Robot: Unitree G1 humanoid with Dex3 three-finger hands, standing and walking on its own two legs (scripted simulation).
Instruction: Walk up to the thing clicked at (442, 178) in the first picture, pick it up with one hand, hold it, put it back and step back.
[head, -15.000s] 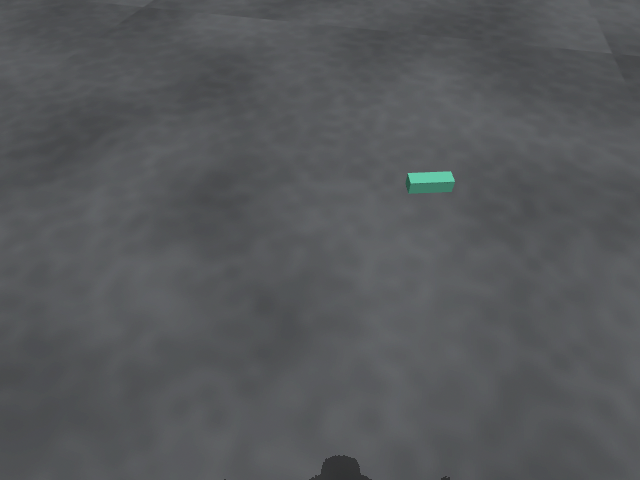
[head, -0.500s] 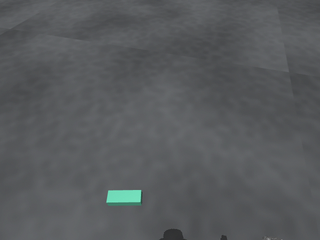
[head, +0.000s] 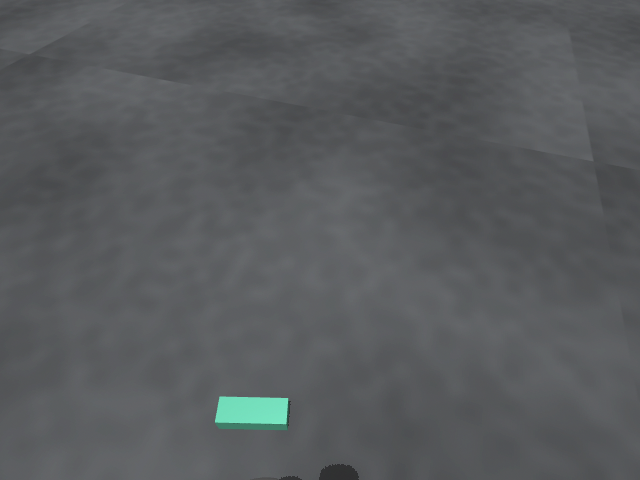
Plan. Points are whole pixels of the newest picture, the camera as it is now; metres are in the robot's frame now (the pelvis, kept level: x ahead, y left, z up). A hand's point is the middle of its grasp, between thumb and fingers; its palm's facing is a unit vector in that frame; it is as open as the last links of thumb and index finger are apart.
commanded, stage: walk up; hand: left
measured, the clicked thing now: (253, 413) +0.41 +0.21 -0.73
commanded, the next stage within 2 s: none
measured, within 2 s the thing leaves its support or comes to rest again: neither
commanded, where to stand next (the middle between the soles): +0.03 +0.00 m, yaw +0 degrees
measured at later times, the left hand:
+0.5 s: hand out of the picture +0.13 +0.23 -0.15, palm faces -0.06 -0.91 -0.40, open 7.4 cm
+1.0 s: hand out of the picture +0.06 +0.23 -0.15, palm faces +0.05 -0.94 -0.34, open 7.4 cm
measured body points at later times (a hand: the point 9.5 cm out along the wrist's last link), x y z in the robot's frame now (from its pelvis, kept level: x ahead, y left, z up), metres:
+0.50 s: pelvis +0.04 -0.03 -0.01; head +0.12 -0.05 +0.43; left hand +0.14 +0.28 -0.12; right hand +0.17 -0.33 -0.14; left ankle +0.04 +0.11 -0.69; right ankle +0.09 -0.13 -0.73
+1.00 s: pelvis +0.00 -0.04 +0.00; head +0.02 -0.03 +0.45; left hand +0.06 +0.28 -0.13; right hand +0.12 -0.34 -0.11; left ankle -0.01 +0.09 -0.73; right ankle +0.05 -0.15 -0.73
